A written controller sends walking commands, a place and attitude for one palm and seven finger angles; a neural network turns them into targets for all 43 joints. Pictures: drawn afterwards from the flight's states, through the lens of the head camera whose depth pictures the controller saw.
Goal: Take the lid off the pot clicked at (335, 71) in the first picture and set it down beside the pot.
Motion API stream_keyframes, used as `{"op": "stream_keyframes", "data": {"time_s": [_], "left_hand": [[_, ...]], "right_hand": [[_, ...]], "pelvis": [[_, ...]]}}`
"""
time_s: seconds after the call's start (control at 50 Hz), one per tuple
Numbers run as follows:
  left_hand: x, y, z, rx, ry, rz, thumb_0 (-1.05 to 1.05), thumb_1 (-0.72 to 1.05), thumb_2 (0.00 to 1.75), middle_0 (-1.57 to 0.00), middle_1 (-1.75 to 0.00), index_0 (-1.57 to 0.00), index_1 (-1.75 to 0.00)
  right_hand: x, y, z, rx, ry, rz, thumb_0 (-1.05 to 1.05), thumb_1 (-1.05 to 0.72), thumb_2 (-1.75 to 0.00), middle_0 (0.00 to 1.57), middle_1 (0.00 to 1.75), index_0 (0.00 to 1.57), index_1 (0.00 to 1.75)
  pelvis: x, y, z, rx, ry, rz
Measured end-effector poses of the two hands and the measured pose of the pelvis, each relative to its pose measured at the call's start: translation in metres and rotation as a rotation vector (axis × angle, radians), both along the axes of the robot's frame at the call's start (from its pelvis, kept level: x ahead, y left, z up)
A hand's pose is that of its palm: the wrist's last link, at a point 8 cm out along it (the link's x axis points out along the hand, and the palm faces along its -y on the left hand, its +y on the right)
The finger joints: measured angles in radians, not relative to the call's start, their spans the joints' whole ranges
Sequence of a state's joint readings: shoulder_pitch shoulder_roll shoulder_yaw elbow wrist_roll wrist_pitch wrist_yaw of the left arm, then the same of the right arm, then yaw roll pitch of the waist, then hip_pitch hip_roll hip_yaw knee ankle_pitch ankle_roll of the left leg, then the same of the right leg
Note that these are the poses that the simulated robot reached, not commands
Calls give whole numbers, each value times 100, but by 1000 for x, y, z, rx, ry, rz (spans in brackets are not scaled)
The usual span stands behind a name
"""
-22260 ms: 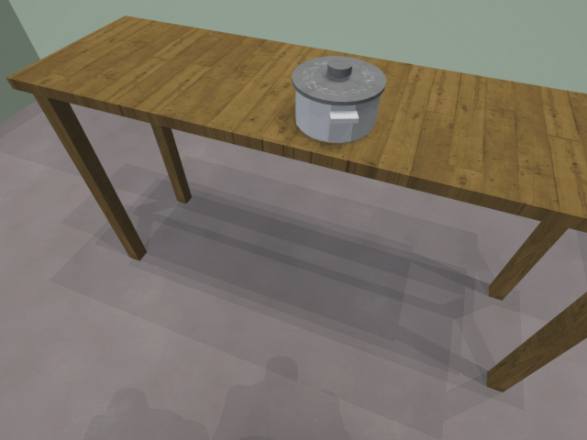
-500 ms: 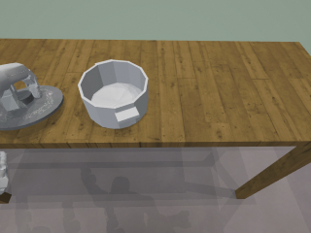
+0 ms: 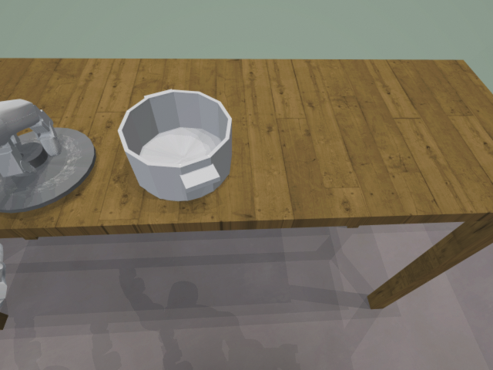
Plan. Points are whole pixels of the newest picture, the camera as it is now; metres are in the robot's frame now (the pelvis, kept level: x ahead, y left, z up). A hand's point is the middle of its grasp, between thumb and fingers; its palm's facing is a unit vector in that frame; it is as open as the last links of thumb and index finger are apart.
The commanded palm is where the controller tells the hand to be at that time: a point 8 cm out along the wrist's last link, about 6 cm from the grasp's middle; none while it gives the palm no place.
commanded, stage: open the fingers wide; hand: left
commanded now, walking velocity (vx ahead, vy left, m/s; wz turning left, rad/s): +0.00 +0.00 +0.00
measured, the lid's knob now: (29, 156) +0.45 +0.34 +0.09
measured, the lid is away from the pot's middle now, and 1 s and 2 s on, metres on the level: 0.24 0.24 0.24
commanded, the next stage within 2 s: raise the empty hand in 1.04 s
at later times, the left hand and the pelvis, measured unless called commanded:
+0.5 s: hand (18, 162) +0.42 +0.33 +0.11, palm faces -0.42 -0.09 -0.90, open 8.0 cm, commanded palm +0.44 +0.33 +0.17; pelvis -0.01 +0.00 +0.00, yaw +1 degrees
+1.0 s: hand (22, 155) +0.43 +0.33 +0.11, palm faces -0.41 -0.10 -0.91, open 10.9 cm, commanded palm +0.44 +0.33 +0.17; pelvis +0.00 -0.01 +0.00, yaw +0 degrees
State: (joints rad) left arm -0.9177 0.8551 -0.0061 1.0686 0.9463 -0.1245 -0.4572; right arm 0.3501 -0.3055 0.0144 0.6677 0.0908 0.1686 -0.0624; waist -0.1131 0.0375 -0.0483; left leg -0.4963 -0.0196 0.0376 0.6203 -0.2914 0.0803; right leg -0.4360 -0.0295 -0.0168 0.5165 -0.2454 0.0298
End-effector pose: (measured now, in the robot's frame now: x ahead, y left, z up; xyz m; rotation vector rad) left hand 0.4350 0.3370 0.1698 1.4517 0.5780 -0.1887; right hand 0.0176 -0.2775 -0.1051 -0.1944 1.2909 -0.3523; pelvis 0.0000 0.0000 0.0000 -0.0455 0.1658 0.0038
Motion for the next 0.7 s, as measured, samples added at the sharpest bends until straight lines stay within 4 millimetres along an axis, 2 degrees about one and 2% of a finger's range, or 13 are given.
{"op": "stream_keyframes", "data": {"time_s": [0.12,0.28,0.42,0.7], "left_hand": [[-9,-4,-5,-2,-55,-81,0,14,92,-69,-85,-74,-86],[-19,-1,-6,6,-60,-69,0,19,91,-64,-85,-69,-87],[-18,-3,-4,13,-49,-66,1,20,89,-62,-86,-66,-88],[-7,-10,2,17,-69,-79,1,9,81,-51,-84,-52,-85]], "right_hand": [[1,5,-2,8,24,-6,1,-90,-89,20,30,21,30],[20,9,-1,17,-20,33,1,-90,-89,20,30,21,30],[33,8,2,1,-59,53,1,-90,-89,20,30,21,30],[25,4,0,10,-16,33,1,-90,-89,20,30,21,30]], "pelvis": [[-4,1,0,-4,-2,0],[-9,2,1,-5,-9,10],[-9,2,1,-4,-13,12],[-3,0,1,0,-6,8]]}}
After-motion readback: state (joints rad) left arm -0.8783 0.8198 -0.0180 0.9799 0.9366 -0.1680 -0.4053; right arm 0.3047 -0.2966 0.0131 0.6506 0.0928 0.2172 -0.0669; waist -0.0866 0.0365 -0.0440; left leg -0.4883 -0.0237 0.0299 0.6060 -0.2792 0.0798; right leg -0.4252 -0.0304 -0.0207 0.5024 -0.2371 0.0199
